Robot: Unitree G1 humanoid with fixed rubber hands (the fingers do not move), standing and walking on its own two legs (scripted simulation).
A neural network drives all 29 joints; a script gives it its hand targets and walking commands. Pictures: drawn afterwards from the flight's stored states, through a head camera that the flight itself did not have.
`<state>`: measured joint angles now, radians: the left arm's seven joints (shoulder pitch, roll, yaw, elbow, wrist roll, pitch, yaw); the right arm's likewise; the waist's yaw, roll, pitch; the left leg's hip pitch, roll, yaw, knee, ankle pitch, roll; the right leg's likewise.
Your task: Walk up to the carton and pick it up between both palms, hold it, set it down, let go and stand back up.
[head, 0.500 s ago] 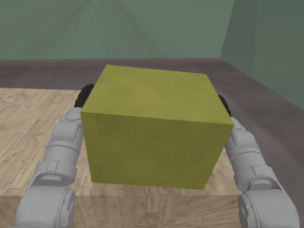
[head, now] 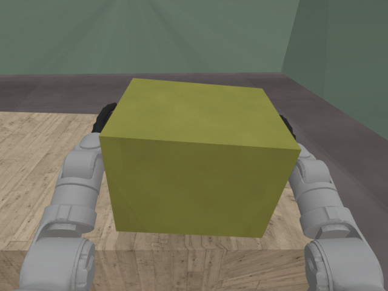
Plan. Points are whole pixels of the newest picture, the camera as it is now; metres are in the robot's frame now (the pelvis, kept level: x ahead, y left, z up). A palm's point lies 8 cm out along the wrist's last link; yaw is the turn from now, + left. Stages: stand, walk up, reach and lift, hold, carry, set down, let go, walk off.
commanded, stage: hold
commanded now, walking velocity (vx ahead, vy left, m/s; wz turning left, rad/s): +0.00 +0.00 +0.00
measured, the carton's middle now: (194, 154) +0.37 +0.01 +0.18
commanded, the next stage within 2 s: none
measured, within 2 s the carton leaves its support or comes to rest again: neither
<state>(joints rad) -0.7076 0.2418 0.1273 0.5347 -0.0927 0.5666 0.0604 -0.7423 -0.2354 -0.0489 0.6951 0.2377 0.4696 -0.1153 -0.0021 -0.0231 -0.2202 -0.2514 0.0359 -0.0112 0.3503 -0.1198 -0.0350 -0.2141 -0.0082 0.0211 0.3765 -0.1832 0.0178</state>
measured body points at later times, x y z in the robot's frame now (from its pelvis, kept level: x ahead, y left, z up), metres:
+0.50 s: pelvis +0.00 +0.00 +0.00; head -0.08 +0.01 +0.44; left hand +0.37 +0.21 +0.22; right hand +0.39 -0.18 +0.22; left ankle +0.04 +0.14 -0.75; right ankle +0.01 -0.13 -0.75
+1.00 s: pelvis -0.01 +0.00 +0.00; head -0.09 +0.01 +0.44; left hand +0.36 +0.21 +0.23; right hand +0.38 -0.18 +0.23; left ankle +0.04 +0.14 -0.75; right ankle +0.01 -0.13 -0.75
